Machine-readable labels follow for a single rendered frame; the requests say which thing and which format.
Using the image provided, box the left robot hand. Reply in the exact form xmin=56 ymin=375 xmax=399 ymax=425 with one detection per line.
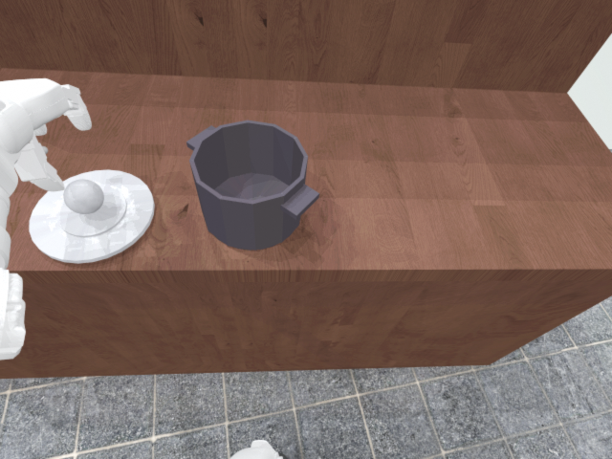
xmin=0 ymin=78 xmax=92 ymax=191

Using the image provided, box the robot left upper arm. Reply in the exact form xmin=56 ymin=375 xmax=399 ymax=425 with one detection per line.
xmin=0 ymin=268 xmax=26 ymax=360

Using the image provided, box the table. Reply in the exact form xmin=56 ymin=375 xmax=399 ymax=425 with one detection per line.
xmin=0 ymin=0 xmax=612 ymax=379

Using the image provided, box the knob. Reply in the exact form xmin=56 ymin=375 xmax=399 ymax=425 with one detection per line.
xmin=63 ymin=179 xmax=104 ymax=214

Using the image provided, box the left robot forearm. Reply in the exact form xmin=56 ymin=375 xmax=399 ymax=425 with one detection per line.
xmin=0 ymin=95 xmax=33 ymax=270

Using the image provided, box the pot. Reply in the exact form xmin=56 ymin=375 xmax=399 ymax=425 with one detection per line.
xmin=186 ymin=120 xmax=319 ymax=251

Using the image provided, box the robot left shin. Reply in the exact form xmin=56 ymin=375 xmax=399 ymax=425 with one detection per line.
xmin=251 ymin=440 xmax=276 ymax=452

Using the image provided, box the lid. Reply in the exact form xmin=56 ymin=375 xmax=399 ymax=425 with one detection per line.
xmin=29 ymin=170 xmax=155 ymax=264

